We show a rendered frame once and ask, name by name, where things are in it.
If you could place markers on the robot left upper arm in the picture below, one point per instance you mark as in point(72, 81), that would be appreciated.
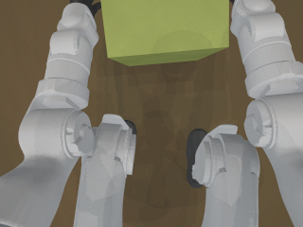
point(52, 141)

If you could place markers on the robot left forearm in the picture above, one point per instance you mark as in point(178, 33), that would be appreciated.
point(69, 62)

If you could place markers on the carton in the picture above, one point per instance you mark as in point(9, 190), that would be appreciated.
point(143, 32)

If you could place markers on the robot right upper arm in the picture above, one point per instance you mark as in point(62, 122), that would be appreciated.
point(275, 123)

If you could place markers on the left robot foot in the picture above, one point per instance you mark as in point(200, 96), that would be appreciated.
point(133, 127)

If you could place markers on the robot left thigh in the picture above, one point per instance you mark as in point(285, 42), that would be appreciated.
point(103, 177)

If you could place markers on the robot right forearm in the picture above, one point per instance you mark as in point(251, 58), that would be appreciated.
point(266, 51)

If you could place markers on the left robot hand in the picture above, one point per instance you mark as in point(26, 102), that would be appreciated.
point(89, 3)

